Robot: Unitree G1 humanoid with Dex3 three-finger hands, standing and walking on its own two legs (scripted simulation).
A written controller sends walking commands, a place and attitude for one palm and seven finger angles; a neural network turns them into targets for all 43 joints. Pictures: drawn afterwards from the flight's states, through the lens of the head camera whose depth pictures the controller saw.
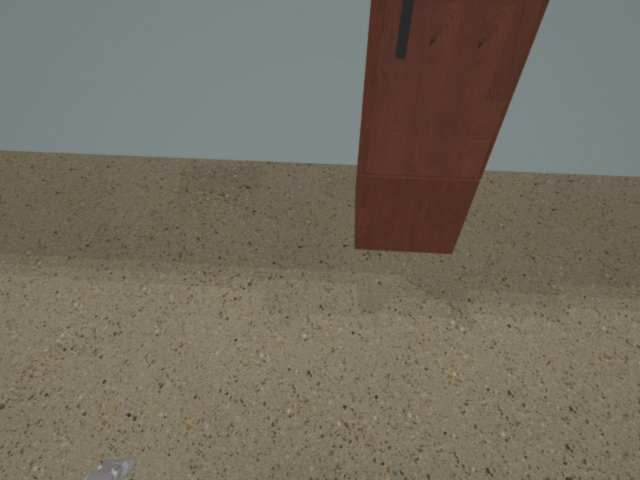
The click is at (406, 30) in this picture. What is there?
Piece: cupboard door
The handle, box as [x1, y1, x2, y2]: [395, 0, 413, 58]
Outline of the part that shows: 413,0 403,0 395,53 396,57 404,58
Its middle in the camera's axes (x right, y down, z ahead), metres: +0.20 -0.53 +0.94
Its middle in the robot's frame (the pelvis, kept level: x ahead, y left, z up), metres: +1.08 -0.15 +0.14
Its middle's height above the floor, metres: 0.91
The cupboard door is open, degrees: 0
